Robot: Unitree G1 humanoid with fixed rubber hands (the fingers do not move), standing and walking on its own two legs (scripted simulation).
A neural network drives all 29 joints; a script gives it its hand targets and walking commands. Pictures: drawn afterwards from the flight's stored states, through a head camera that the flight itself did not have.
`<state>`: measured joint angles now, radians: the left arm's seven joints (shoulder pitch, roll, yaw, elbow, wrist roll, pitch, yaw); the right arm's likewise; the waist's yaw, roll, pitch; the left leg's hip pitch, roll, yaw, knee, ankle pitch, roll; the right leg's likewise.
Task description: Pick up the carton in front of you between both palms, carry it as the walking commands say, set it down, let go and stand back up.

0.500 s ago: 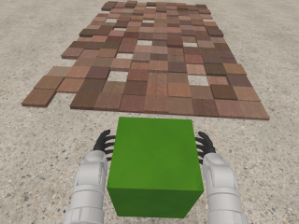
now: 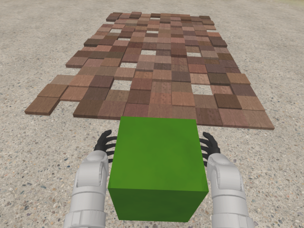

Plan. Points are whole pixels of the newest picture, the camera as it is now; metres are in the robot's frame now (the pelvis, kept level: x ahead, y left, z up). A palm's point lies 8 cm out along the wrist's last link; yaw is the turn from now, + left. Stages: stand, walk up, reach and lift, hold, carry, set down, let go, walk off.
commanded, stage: carry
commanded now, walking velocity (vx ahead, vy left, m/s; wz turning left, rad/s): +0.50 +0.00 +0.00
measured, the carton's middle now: (155, 171) +0.29 +0.00 -0.01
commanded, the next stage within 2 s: none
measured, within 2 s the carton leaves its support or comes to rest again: neither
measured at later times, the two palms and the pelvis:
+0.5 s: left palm (110, 112) +0.44 +0.15 +0.08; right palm (204, 113) +0.44 -0.15 +0.08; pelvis +0.18 +0.00 +0.00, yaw +2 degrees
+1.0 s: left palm (113, 65) +0.76 +0.19 +0.08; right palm (180, 67) +0.74 -0.11 +0.09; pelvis +0.48 +0.06 +0.01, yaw -1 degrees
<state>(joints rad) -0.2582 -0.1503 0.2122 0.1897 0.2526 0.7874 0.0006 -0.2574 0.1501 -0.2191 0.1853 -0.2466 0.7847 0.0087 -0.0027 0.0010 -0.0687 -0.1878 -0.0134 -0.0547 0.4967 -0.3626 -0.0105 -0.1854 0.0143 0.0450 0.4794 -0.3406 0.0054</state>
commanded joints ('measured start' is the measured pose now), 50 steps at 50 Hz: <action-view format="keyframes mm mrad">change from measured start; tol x32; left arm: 1 -545 -876 -623 -106 -300 -5 -205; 50 -319 -900 -835 -585 -498 377 -138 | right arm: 1 -546 889 631 -97 300 0 197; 50 -344 901 852 -595 570 388 175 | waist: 1 10 -65 -215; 50 -16 134 -240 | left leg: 1 -83 41 49 25 -102 6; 6 -42 7 124 -53 -90 12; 10 224 372 -466 -320 -148 206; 15 200 254 -108 -217 187 136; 23 -680 137 90 624 -131 29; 36 137 6 352 -16 199 36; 38 471 438 -378 -240 -107 209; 50 287 276 123 -300 429 136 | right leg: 1 -19 -141 104 -151 -240 -59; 11 -584 -71 -120 273 -185 -9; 18 165 -20 -249 -119 147 -7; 20 503 -410 331 -241 -79 -162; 33 160 -265 -150 -245 345 -92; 36 11 -192 -286 89 488 -32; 40 -566 -108 -76 823 -119 -7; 50 -491 -111 -181 265 204 -5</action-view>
